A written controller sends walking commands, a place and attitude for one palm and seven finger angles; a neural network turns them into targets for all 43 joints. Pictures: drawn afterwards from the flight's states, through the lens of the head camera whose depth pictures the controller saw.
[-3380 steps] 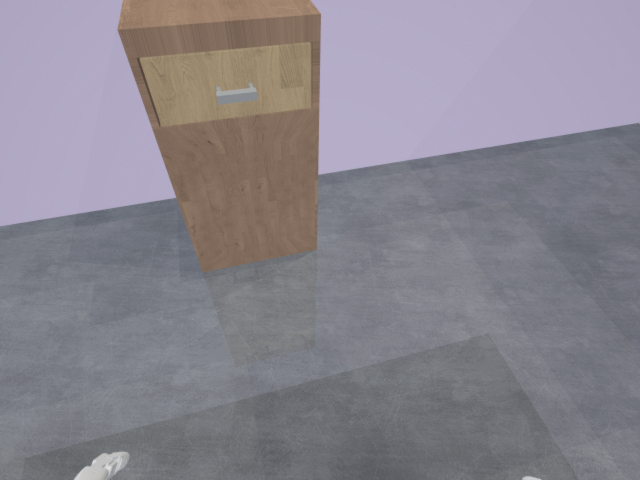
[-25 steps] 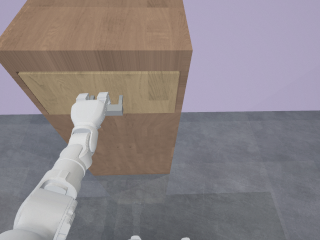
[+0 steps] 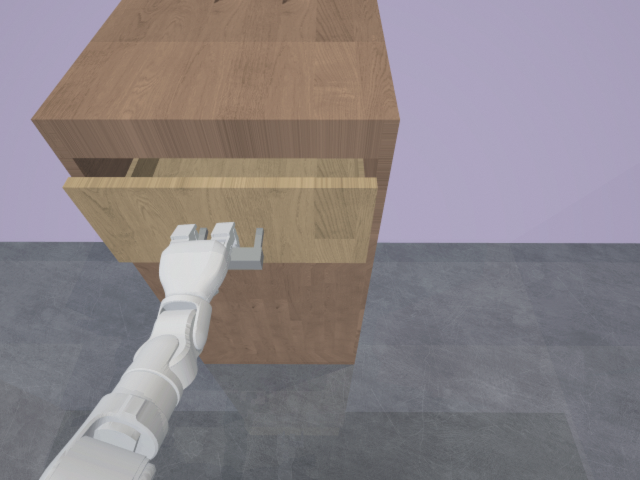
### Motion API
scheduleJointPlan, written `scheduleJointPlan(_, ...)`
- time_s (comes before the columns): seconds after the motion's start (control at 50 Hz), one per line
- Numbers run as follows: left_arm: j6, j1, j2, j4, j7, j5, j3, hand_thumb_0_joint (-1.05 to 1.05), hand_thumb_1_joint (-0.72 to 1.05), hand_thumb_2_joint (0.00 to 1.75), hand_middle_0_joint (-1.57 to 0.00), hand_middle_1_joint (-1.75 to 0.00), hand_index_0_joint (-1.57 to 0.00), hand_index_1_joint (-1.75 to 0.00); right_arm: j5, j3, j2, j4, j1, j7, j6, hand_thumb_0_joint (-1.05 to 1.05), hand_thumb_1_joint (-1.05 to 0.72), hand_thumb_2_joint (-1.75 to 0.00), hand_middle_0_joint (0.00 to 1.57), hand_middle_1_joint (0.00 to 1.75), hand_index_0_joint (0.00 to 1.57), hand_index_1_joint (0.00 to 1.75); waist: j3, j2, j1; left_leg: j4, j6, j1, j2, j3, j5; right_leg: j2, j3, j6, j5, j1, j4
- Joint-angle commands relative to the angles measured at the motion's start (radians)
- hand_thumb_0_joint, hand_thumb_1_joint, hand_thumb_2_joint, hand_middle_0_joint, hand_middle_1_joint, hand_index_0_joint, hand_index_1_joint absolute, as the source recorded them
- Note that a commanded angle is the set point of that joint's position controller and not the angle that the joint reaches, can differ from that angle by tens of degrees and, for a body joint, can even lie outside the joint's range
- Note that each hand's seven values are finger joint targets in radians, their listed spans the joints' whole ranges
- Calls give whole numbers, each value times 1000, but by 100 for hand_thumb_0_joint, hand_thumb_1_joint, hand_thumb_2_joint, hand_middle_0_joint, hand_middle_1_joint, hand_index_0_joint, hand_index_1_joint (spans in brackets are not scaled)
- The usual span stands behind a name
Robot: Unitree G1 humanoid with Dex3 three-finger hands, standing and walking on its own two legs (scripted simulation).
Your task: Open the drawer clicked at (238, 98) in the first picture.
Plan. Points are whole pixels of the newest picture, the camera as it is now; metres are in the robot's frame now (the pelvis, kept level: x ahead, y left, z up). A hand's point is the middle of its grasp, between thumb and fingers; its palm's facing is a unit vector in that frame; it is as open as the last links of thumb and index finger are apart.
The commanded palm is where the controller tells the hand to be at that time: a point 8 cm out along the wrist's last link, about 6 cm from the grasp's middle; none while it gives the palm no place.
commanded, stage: pull the drawer open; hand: left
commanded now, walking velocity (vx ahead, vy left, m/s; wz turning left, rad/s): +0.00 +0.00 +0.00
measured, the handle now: (229, 246) +0.43 +0.15 +0.01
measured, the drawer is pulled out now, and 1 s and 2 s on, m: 0.05 0.17 0.28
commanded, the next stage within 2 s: none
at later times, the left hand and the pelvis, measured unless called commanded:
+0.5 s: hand (201, 320) +0.33 +0.18 -0.01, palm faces +0.00 -0.07 -1.00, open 5.4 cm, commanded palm +0.29 +0.17 +0.04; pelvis -0.01 -0.01 +0.00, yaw +1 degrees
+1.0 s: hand (193, 365) +0.27 +0.17 -0.02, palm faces +0.02 -0.11 -0.99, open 5.3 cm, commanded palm +0.23 +0.18 +0.04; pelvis +0.00 -0.02 +0.00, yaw +0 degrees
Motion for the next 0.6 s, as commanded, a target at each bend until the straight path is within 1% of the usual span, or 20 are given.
scheduleJointPlan(0.0,-2,-209,76,-219,28,4,19,0,90,90,-40,-135,-40,-135,-5,-39,-142,-114,-9,-10,-20,0,-90,-90,20,30,20,30,-282,-58,-10,-71,-60,341,55,-102,549,3,-5,-24,361,61,-72)
scheduleJointPlan(0.04,1,-207,44,-245,29,6,-8,0,90,90,-40,-135,-40,-135,-6,-38,-137,-120,-21,-9,-24,0,-90,-90,20,30,20,30,-270,-53,-12,-74,-60,343,55,-104,527,2,-8,-24,339,50,-75)
scheduleJointPlan(0.06,4,-205,48,-244,29,11,-9,0,90,90,-40,-135,-40,-135,-5,-39,-136,-119,-27,-9,-24,0,-90,-90,20,30,20,30,-257,-55,-16,-75,-60,338,53,-102,497,1,-8,-25,324,47,-78)
scheduleJointPlan(0.08,6,-197,75,-260,31,13,13,0,90,90,-40,-135,-40,-135,-5,-36,-140,-123,-34,-11,-24,0,-90,-90,20,30,20,30,-264,-42,-5,-78,-63,339,52,-106,505,2,-5,-29,323,52,-75)
scheduleJointPlan(0.1,8,-214,58,-275,33,20,-9,0,90,90,-40,-135,-40,-135,-6,-36,-137,-123,-40,-11,-23,0,-90,-90,20,30,20,30,-265,-28,-12,-77,-66,356,56,-110,498,0,-8,-27,309,33,-71)
scheduleJointPlan(0.12,12,-205,41,-276,33,18,-18,0,90,90,-40,-135,-40,-135,-6,-36,-133,-126,-43,-10,-23,0,-90,-90,20,30,20,30,-263,-25,-9,-77,-65,354,52,-106,491,1,-11,-29,304,35,-73)
scheduleJointPlan(0.14,12,-211,38,-285,31,20,-26,0,90,90,-40,-135,-40,-135,-6,-36,-131,-126,-48,-11,-24,0,-90,-90,20,30,20,30,-255,-40,-16,-76,-65,353,53,-107,480,1,-12,-28,299,32,-74)
scheduleJointPlan(0.16,15,-172,49,-278,31,20,-12,0,90,90,-40,-135,-40,-135,-6,-34,-132,-131,-53,-11,-24,0,-90,-90,20,30,20,30,-247,-55,-4,-80,-64,339,49,-106,457,1,-9,-29,289,43,-76)
scheduleJointPlan(0.18,17,-177,51,-288,30,18,-14,0,90,90,-40,-135,-40,-135,-7,-32,-135,-132,-63,-13,-23,0,-90,-90,20,30,20,30,-249,-62,-8,-80,-62,332,46,-103,448,0,-4,-29,297,54,-79)
scheduleJointPlan(0.2,17,-177,47,-302,29,18,-20,0,90,90,-40,-135,-40,-135,-6,-30,-130,-136,-66,-14,-24,0,-90,-90,20,30,20,30,-261,-46,-3,-83,-61,335,44,-103,431,-2,-5,-29,289,54,-76)
scheduleJointPlan(0.26,18,-167,40,-303,24,20,-33,0,90,90,-40,-135,-40,-135,-5,-25,-127,-140,-79,-20,-27,0,-90,-90,20,30,20,30,-235,-62,-5,-87,-57,304,34,-92,376,-3,0,-30,281,68,-82)
scheduleJointPlan(0.28,18,-163,67,-301,24,19,-9,0,90,90,-40,-135,-40,-135,-6,-25,-131,-138,-84,-22,-28,0,-90,-90,20,30,20,30,-226,-65,-3,-88,-56,297,34,-93,366,-3,3,-32,276,70,-86)
scheduleJointPlan(0.3,16,-165,70,-313,23,23,-13,0,90,90,-40,-135,-40,-135,-5,-20,-127,-141,-88,-25,-27,0,-90,-90,20,30,20,30,-240,-59,2,-88,-55,297,31,-90,364,-4,7,-32,282,77,-81)
scheduleJointPlan(0.36,15,-119,48,-331,20,17,-27,0,90,90,-40,-135,-40,-135,-5,-20,-123,-148,-96,-25,-34,0,-90,-90,20,30,20,30,-231,-73,4,-90,-53,294,28,-86,359,-5,8,-31,287,89,-86)
scheduleJointPlan(0.38,14,-80,67,-342,17,12,-6,0,90,90,-40,-135,-40,-135,-5,-20,-127,-153,-104,-26,-35,0,-90,-90,20,30,20,30,-242,-66,16,-90,-52,294,27,-83,366,-4,13,-33,296,104,-88)
scheduleJointPlan(0.42,12,-75,86,-351,13,7,3,0,90,90,-40,-135,-40,-135,-4,-14,-125,-154,-108,-31,-37,0,-90,-90,20,30,20,30,-234,-82,13,-94,-48,271,21,-73,328,-8,23,-29,296,126,-95)
scheduleJointPlan(0.46,9,-4,86,-364,9,-2,9,0,90,90,-40,-135,-40,-135,-2,-11,-122,-165,-116,-33,-44,0,-90,-90,20,30,20,30,-217,-97,25,-99,-45,246,15,-67,317,-10,30,-27,306,155,-101)
scheduleJointPlan(0.48,7,22,116,-365,8,-4,38,0,90,90,-40,-135,-40,-135,-3,-10,-128,-164,-120,-34,-47,0,-90,-90,20,30,20,30,-219,-93,33,-101,-47,240,15,-67,324,-9,35,-30,319,167,-100)
scheduleJointPlan(0.52,4,47,111,-394,5,-8,33,0,90,90,-40,-135,-40,-135,-2,-7,-124,-168,-123,-35,-51,0,-90,-90,20,30,20,30,-207,-102,30,-102,-44,235,14,-61,320,-12,39,-26,334,175,-103)
scheduleJointPlan(0.58,0,126,149,-424,8,-10,75,0,90,90,-40,-135,-40,-135,-2,-4,-128,-173,-137,-37,-58,0,-90,-90,20,30,20,30,-203,-100,45,-106,-47,222,10,-60,319,-13,55,-28,349,202,-106)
